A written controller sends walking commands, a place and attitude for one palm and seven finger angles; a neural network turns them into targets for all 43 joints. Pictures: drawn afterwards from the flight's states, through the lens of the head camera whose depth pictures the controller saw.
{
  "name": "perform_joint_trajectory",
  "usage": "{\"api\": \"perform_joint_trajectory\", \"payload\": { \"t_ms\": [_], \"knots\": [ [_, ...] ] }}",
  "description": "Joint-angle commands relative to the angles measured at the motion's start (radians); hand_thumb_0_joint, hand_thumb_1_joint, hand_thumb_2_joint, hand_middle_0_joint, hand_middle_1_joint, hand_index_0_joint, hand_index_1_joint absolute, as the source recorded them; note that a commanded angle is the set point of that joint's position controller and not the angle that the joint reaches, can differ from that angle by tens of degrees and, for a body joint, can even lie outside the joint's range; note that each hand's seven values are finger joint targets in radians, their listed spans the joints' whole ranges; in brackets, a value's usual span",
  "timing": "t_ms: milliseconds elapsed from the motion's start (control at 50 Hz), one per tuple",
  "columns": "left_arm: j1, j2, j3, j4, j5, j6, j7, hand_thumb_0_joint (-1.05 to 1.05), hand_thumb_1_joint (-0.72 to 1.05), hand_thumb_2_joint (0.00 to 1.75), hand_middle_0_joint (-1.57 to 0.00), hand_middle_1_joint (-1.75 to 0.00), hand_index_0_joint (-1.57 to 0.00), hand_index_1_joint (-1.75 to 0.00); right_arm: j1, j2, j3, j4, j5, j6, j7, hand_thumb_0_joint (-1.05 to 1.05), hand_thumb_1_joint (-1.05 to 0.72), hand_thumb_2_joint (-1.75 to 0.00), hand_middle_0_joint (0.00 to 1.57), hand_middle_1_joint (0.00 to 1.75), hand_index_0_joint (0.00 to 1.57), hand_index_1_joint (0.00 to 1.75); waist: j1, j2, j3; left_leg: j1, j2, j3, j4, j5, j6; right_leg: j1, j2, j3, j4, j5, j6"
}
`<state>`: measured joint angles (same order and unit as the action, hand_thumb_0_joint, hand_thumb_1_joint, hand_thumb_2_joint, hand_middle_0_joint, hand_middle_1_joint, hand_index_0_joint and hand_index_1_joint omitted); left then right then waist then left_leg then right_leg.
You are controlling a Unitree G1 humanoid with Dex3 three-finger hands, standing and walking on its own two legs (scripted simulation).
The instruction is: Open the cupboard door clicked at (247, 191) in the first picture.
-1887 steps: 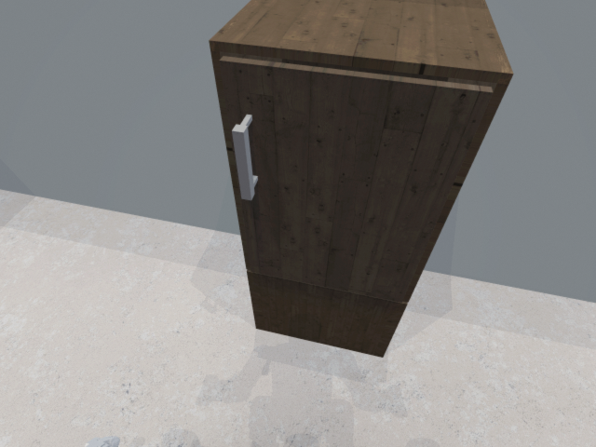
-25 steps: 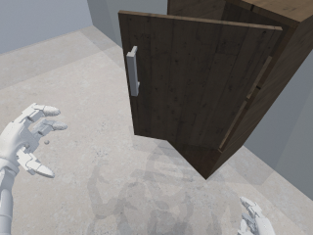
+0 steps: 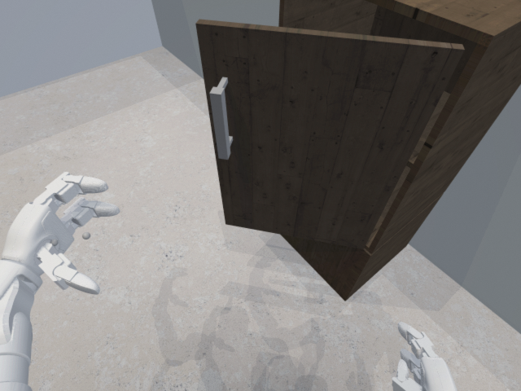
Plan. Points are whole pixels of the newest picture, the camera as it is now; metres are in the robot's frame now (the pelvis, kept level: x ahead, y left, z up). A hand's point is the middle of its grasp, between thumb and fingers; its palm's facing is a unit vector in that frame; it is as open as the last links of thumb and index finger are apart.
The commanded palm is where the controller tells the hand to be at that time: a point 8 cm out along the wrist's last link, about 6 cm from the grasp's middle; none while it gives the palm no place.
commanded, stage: move the hooked fingers beside the handle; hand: left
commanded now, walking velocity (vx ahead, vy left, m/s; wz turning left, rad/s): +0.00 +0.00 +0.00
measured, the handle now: (224, 120) +0.59 +0.12 +0.08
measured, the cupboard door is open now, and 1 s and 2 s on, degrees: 40 40 40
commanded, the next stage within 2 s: none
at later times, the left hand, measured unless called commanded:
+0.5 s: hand (125, 193) +0.38 +0.24 +0.10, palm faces -0.14 -0.99 +0.00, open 14.0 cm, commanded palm +0.36 +0.29 +0.10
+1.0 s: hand (163, 157) +0.46 +0.20 +0.09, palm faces -0.16 -0.99 +0.01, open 14.0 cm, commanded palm +0.45 +0.26 +0.09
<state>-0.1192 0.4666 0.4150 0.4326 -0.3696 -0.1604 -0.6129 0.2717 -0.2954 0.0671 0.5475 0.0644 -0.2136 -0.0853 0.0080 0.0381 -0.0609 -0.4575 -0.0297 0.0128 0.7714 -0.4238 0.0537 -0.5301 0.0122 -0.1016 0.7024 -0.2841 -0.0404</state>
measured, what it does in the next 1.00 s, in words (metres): stands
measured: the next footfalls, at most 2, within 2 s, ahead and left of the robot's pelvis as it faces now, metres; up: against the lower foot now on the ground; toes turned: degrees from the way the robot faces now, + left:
none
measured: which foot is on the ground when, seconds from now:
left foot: down 0.00-1.00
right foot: down 0.00-1.00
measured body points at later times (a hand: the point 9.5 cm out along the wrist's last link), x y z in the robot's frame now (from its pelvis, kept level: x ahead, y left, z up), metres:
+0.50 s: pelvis +0.00 +0.00 +0.00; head +0.06 +0.00 +0.44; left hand +0.38 +0.29 +0.10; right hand +0.11 -0.27 -0.10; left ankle -0.02 +0.08 -0.71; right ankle +0.04 -0.10 -0.71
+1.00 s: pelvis +0.01 +0.01 -0.01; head +0.09 +0.02 +0.43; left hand +0.47 +0.26 +0.10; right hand +0.06 -0.26 -0.11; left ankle -0.02 +0.08 -0.71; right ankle +0.04 -0.10 -0.71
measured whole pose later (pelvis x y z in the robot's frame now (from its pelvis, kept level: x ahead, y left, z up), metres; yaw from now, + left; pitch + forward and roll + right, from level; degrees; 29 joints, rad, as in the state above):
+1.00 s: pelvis +0.01 +0.01 -0.01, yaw -2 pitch +14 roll -1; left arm -0.74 0.51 0.35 1.02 -0.21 -0.27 -0.49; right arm 0.37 -0.30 0.06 0.60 0.05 -0.04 -0.05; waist -0.10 0.01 -0.08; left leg -0.62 -0.03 0.04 0.81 -0.44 0.06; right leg -0.70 0.02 -0.07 0.75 -0.29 -0.03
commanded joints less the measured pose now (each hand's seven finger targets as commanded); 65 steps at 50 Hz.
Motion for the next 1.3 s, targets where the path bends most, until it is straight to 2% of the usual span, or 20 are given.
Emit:
{"api": "perform_joint_trajectory", "payload": {
  "t_ms": [0, 60, 140, 200, 280, 340, 440, 500, 540, 560, 700, 760, 840, 880, 920, 960, 1100, 1160, 1220, 1280],
  "knots": [
    [-0.407, 0.303, 0.086, -0.098, -0.013, -0.058, 0.008, 0.00, -0.50, 0.30, -0.30, -1.20, -0.30, -1.20, -0.030, -0.143, -0.063, -0.112, 0.005, -0.039, -0.025, 0.00, -0.90, -0.90, 0.20, 0.30, 0.20, 0.30, -0.039, 0.009, -0.181, -0.041, 0.020, -0.063, -0.127, 0.178, -0.029, 0.152, -0.008, 0.095, -0.090, 0.043, 0.010],
    [-0.477, 0.298, 0.054, -0.120, 0.000, -0.075, 0.006, 0.00, -0.50, 0.30, -0.30, -1.20, -0.30, -1.20, -0.025, -0.138, -0.062, -0.115, 0.002, -0.037, -0.026, 0.00, -0.90, -0.90, 0.20, 0.30, 0.20, 0.30, -0.033, 0.063, -0.268, 0.007, 0.018, -0.065, -0.124, 0.230, -0.033, 0.181, -0.010, 0.096, -0.072, 0.093, 0.003],
    [-0.468, 0.350, 0.101, -0.001, 0.004, -0.073, 0.008, 0.00, -0.50, 0.30, -0.30, -1.20, -0.30, -1.20, -0.004, -0.147, -0.060, -0.104, -0.001, -0.020, -0.020, 0.00, -0.90, -0.90, 0.20, 0.30, 0.20, 0.30, -0.023, -0.003, -0.258, -0.058, 0.020, -0.058, -0.111, 0.240, -0.032, 0.210, -0.011, 0.108, -0.068, 0.117, 0.002],
    [-0.517, 0.331, 0.074, 0.032, 0.016, -0.074, 0.004, 0.00, -0.50, 0.30, -0.30, -1.20, -0.30, -1.20, -0.001, -0.146, -0.059, -0.109, 0.000, -0.009, -0.012, 0.00, -0.90, -0.90, 0.20, 0.30, 0.20, 0.30, -0.027, 0.050, -0.274, -0.070, 0.016, -0.049, -0.113, 0.244, -0.033, 0.200, -0.016, 0.108, -0.056, 0.133, 0.003],
    [-0.520, 0.342, 0.088, 0.029, 0.013, -0.083, 0.010, 0.00, -0.50, 0.30, -0.30, -1.20, -0.30, -1.20, 0.027, -0.150, -0.066, -0.116, -0.003, 0.003, -0.001, 0.00, -0.90, -0.90, 0.20, 0.30, 0.20, 0.30, -0.024, 0.023, -0.332, -0.053, 0.020, -0.045, -0.105, 0.317, -0.034, 0.226, -0.009, 0.107, -0.039, 0.219, 0.004],
    [-0.541, 0.339, 0.088, 0.023, 0.014, -0.091, 0.020, 0.00, -0.50, 0.30, -0.30, -1.20, -0.30, -1.20, 0.037, -0.151, -0.069, -0.119, -0.005, 0.012, 0.006, 0.00, -0.90, -0.90, 0.20, 0.30, 0.20, 0.30, -0.021, 0.021, -0.317, -0.060, 0.022, -0.048, -0.105, 0.334, -0.036, 0.225, -0.005, 0.106, -0.032, 0.235, -0.001],
    [-0.662, 0.326, 0.051, 0.088, 0.034, -0.093, 0.040, 0.00, -0.50, 0.30, -0.30, -1.20, -0.30, -1.20, 0.064, -0.157, -0.070, -0.099, -0.003, 0.035, 0.004, 0.00, -0.90, -0.90, 0.20, 0.30, 0.20, 0.30, -0.055, 0.016, -0.285, -0.071, 0.024, -0.049, -0.110, 0.277, -0.034, 0.173, -0.001, 0.105, -0.042, 0.179, 0.002],
    [-0.734, 0.318, 0.032, 0.098, 0.051, -0.113, 0.053, 0.00, -0.50, 0.30, -0.30, -1.20, -0.30, -1.20, 0.080, -0.153, -0.071, -0.089, -0.004, 0.047, 0.004, 0.00, -0.90, -0.90, 0.20, 0.30, 0.20, 0.30, -0.068, 0.026, -0.333, -0.048, 0.025, -0.051, -0.112, 0.284, -0.033, 0.172, -0.002, 0.105, -0.041, 0.185, 0.007],
    [-0.727, 0.360, 0.065, 0.115, 0.055, -0.125, 0.061, 0.00, -0.50, 0.30, -0.30, -1.20, -0.30, -1.20, 0.092, -0.159, -0.072, -0.086, -0.009, 0.055, 0.006, 0.00, -0.90, -0.90, 0.20, 0.30, 0.20, 0.30, -0.051, 0.041, -0.357, -0.047, 0.025, -0.053, -0.103, 0.318, -0.036, 0.193, 0.001, 0.108, -0.030, 0.214, -0.001],
    [-0.765, 0.320, 0.024, 0.133, 0.062, -0.126, 0.059, 0.00, -0.50, 0.30, -0.30, -1.20, -0.30, -1.20, 0.093, -0.153, -0.069, -0.081, -0.006, 0.060, 0.007, 0.00, -0.90, -0.90, 0.20, 0.30, 0.20, 0.30, -0.070, 0.050, -0.353, -0.041, 0.026, -0.048, -0.105, 0.311, -0.034, 0.178, 0.001, 0.108, -0.032, 0.216, 0.004],
    [-0.838, 0.353, 0.035, 0.282, 0.093, -0.134, 0.075, 0.00, -0.50, 0.30, -0.30, -1.20, -0.30, -1.20, 0.130, -0.162, -0.071, -0.066, -0.007, 0.098, 0.013, 0.00, -0.90, -0.90, 0.20, 0.30, 0.20, 0.30, -0.072, 0.026, -0.347, -0.074, 0.031, -0.052, -0.097, 0.323, -0.036, 0.159, 0.000, 0.102, -0.018, 0.227, 0.004],
    [-0.897, 0.335, 0.013, 0.271, 0.098, -0.154, 0.079, 0.00, -0.50, 0.30, -0.30, -1.20, -0.30, -1.20, 0.148, -0.162, -0.075, -0.064, -0.011, 0.111, 0.019, 0.00, -0.90, -0.90, 0.20, 0.30, 0.20, 0.30, -0.079, 0.059, -0.403, -0.021, 0.034, -0.057, -0.083, 0.399, -0.044, 0.145, 0.006, 0.100, -0.004, 0.270, 0.003],
    [-0.983, 0.302, -0.023, 0.345, 0.105, -0.157, 0.098, 0.00, -0.50, 0.30, -0.30, -1.20, -0.30, -1.20, 0.166, -0.167, -0.073, -0.046, -0.012, 0.130, 0.020, 0.00, -0.90, -0.90, 0.20, 0.30, 0.20, 0.30, -0.105, 0.025, -0.350, -0.039, 0.039, -0.069, -0.079, 0.383, -0.047, 0.086, 0.010, 0.088, -0.001, 0.237, 0.002],
    [-1.032, 0.306, -0.027, 0.356, 0.125, -0.163, 0.113, 0.00, -0.50, 0.30, -0.30, -1.20, -0.30, -1.20, 0.182, -0.168, -0.077, -0.036, -0.016, 0.138, 0.022, 0.00, -0.90, -0.90, 0.20, 0.30, 0.20, 0.30, -0.112, 0.067, -0.382, -0.009, 0.041, -0.072, -0.073, 0.388, -0.052, 0.057, 0.008, 0.087, 0.004, 0.225, 0.005],
    [-1.041, 0.301, -0.029, 0.389, 0.134, -0.169, 0.131, 0.00, -0.50, 0.30, -0.30, -1.20, -0.30, -1.20, 0.195, -0.168, -0.078, -0.030, -0.019, 0.147, 0.025, 0.00, -0.90, -0.90, 0.20, 0.30, 0.20, 0.30, -0.116, 0.043, -0.393, -0.018, 0.041, -0.075, -0.070, 0.391, -0.053, 0.060, 0.008, 0.087, 0.005, 0.227, 0.008],
    [-1.079, 0.365, 0.018, 0.406, 0.143, -0.179, 0.143, 0.00, -0.50, 0.30, -0.30, -1.20, -0.30, -1.20, 0.211, -0.173, -0.077, -0.023, -0.024, 0.158, 0.026, 0.00, -0.90, -0.90, 0.20, 0.30, 0.20, 0.30, -0.116, 0.033, -0.428, -0.038, 0.041, -0.066, -0.059, 0.409, -0.046, 0.099, 0.011, 0.096, 0.014, 0.269, 0.008],
    [-1.149, 0.395, 0.016, 0.508, 0.174, -0.198, 0.148, 0.00, -0.50, 0.30, -0.30, -1.20, -0.30, -1.20, 0.245, -0.176, -0.072, -0.009, -0.028, 0.194, 0.031, 0.00, -0.90, -0.90, 0.20, 0.30, 0.20, 0.30, -0.142, 0.037, -0.416, -0.098, 0.040, -0.058, -0.040, 0.392, -0.035, 0.095, 0.017, 0.103, 0.022, 0.288, 0.010],
    [-1.196, 0.441, 0.043, 0.490, 0.184, -0.209, 0.146, 0.00, -0.50, 0.30, -0.30, -1.20, -0.30, -1.20, 0.267, -0.182, -0.075, -0.007, -0.035, 0.207, 0.033, 0.00, -0.90, -0.90, 0.20, 0.30, 0.20, 0.30, -0.139, 0.093, -0.479, -0.058, 0.043, -0.065, -0.026, 0.448, -0.042, 0.086, 0.021, 0.103, 0.037, 0.314, 0.005],
    [-1.183, 0.402, 0.022, 0.539, 0.180, -0.202, 0.141, 0.00, -0.50, 0.30, -0.30, -1.20, -0.30, -1.20, 0.283, -0.183, -0.078, -0.001, -0.037, 0.218, 0.037, 0.00, -0.90, -0.90, 0.20, 0.30, 0.20, 0.30, -0.158, 0.052, -0.462, -0.073, 0.046, -0.061, -0.016, 0.438, -0.034, 0.063, 0.025, 0.102, 0.029, 0.311, 0.011],
    [-1.220, 0.378, 0.005, 0.541, 0.182, -0.201, 0.139, 0.00, -0.50, 0.30, -0.30, -1.20, -0.30, -1.20, 0.301, -0.183, -0.082, 0.008, -0.041, 0.229, 0.041, 0.00, -0.90, -0.90, 0.20, 0.30, 0.20, 0.30, -0.165, 0.104, -0.483, -0.028, 0.051, -0.071, -0.005, 0.492, -0.044, 0.025, 0.030, 0.094, 0.035, 0.315, 0.008]
  ]
}}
